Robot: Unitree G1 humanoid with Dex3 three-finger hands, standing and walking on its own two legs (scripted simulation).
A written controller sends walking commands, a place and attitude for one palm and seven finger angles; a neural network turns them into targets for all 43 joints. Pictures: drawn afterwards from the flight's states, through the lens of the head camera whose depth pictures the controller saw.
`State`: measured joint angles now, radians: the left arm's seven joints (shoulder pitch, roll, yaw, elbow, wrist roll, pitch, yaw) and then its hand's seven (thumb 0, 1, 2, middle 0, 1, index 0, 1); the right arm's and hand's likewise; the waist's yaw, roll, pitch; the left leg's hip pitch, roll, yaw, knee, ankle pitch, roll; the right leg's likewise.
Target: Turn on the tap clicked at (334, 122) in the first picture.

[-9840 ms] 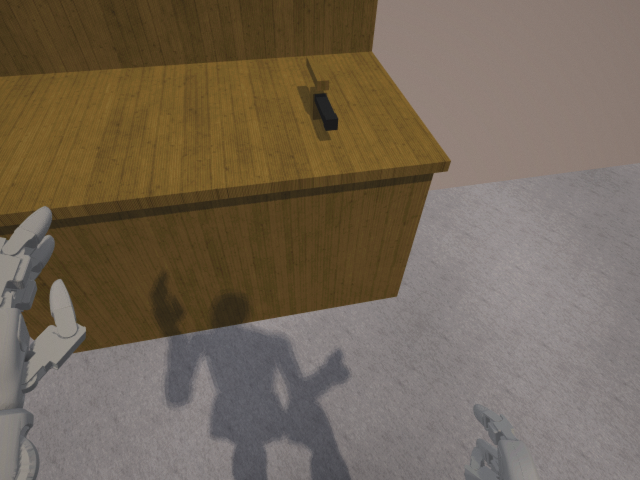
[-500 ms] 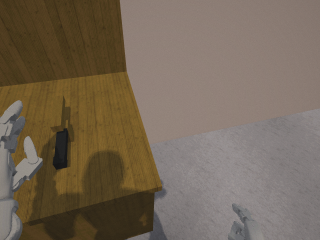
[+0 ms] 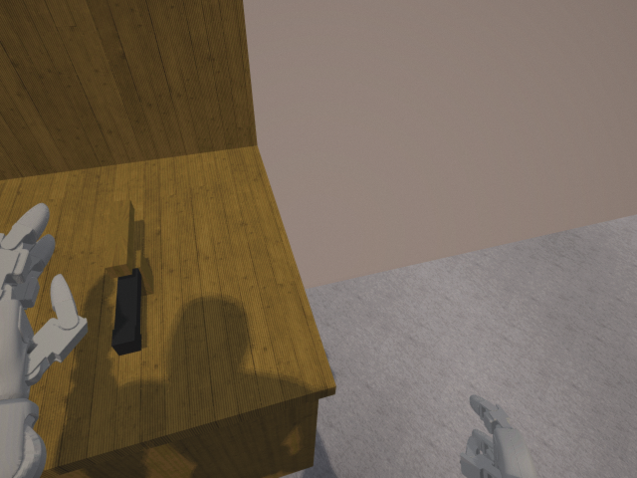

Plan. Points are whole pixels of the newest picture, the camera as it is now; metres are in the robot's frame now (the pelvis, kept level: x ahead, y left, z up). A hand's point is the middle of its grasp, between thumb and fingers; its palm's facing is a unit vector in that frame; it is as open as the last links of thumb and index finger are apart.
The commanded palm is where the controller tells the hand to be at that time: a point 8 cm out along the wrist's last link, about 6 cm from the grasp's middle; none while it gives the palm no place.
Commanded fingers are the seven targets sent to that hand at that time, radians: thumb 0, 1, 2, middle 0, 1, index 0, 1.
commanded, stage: look again from close up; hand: left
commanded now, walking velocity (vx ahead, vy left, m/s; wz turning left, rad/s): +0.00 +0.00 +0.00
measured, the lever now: (127, 340) +0.28 +0.29 +0.00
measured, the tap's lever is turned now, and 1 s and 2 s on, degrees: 0 0 0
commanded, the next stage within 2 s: shuffle to correct the standing spot in 0.36 s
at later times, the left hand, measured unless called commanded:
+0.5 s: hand (80, 320) +0.23 +0.27 +0.13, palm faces +0.38 -0.80 -0.47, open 7.5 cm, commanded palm +0.16 +0.28 +0.17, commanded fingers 0.00 0.90 0.90 -0.20 -0.30 -0.20 -0.30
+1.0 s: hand (74, 378) +0.16 +0.23 +0.16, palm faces +0.32 -0.82 -0.48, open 7.5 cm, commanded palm +0.10 +0.26 +0.17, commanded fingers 0.00 0.90 0.90 -0.20 -0.30 -0.20 -0.30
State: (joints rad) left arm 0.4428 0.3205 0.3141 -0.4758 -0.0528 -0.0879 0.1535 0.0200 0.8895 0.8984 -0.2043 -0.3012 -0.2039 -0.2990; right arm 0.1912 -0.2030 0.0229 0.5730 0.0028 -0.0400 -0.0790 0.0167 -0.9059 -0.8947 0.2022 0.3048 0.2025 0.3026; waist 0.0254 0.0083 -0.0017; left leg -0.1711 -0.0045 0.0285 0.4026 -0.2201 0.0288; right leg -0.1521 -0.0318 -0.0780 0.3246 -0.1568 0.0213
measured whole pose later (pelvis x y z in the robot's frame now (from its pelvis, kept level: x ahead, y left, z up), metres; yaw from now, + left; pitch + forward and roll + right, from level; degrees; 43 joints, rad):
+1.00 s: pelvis -0.05 -0.02 -0.02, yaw +3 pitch +1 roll +0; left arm 0.47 0.48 0.43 -0.56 -0.13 -0.26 0.06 0.02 0.88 0.90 -0.21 -0.30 -0.21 -0.30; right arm 0.15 -0.21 -0.04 0.59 0.04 -0.11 0.00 0.02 -0.91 -0.89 0.20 0.30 0.20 0.30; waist 0.04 -0.03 0.13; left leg -0.39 -0.02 -0.01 0.60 -0.23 0.00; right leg -0.39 -0.02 -0.04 0.61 -0.24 -0.01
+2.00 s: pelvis -0.13 -0.03 -0.01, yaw -4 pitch -2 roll -1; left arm 0.34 0.36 0.36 -0.39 -0.04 -0.27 0.08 0.02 0.89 0.90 -0.20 -0.30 -0.20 -0.30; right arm 0.23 -0.18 0.03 0.60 0.00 -0.19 -0.01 0.02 -0.91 -0.89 0.20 0.31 0.20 0.30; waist 0.04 -0.03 0.04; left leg -0.27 0.01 0.05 0.51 -0.21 0.02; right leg -0.23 -0.04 0.02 0.48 -0.21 0.03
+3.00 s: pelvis -0.10 -0.03 -0.01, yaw -1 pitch -2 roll -1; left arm 0.29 0.42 0.35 -0.37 0.01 -0.19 0.08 0.02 0.89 0.90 -0.21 -0.30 -0.21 -0.30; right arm 0.24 -0.20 0.04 0.55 -0.01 -0.10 -0.07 0.02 -0.91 -0.89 0.20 0.30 0.20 0.30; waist 0.05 -0.01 0.07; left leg -0.23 0.00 0.01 0.48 -0.22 0.02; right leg -0.16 -0.03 0.00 0.42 -0.21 0.04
